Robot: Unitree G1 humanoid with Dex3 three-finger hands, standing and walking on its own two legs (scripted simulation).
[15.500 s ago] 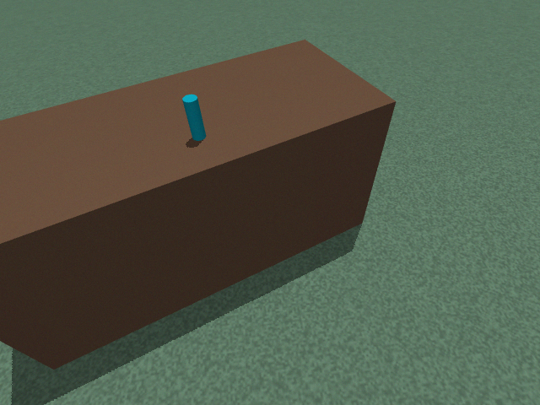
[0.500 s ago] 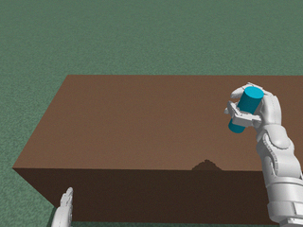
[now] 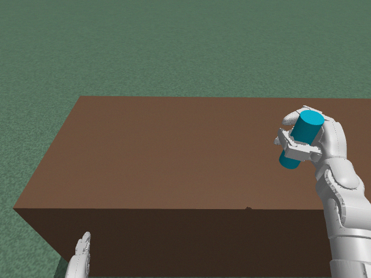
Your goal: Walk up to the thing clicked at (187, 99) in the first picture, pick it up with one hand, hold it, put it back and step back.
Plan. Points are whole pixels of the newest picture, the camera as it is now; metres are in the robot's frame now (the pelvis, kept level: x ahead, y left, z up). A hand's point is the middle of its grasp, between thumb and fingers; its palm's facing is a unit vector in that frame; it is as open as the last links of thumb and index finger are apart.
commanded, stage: hold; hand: right
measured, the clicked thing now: (299, 141) +0.35 -0.19 +0.16
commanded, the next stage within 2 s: none
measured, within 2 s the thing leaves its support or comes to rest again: neither
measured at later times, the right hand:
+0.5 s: hand (297, 131) +0.35 -0.17 +0.18, palm faces +0.11 +0.99 -0.01, open 5.1 cm
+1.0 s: hand (296, 135) +0.35 -0.17 +0.18, palm faces +0.13 +0.99 -0.01, open 5.1 cm
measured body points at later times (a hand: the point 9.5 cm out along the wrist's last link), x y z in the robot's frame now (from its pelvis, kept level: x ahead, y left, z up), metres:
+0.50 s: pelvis +0.01 +0.00 +0.00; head -0.01 +0.02 +0.45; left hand +0.18 +0.26 -0.08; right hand +0.34 -0.23 +0.19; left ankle +0.03 +0.13 -0.73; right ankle +0.02 -0.14 -0.73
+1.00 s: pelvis +0.02 +0.00 +0.00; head +0.00 +0.02 +0.45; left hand +0.19 +0.26 -0.08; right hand +0.34 -0.23 +0.18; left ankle +0.03 +0.13 -0.73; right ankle +0.02 -0.14 -0.73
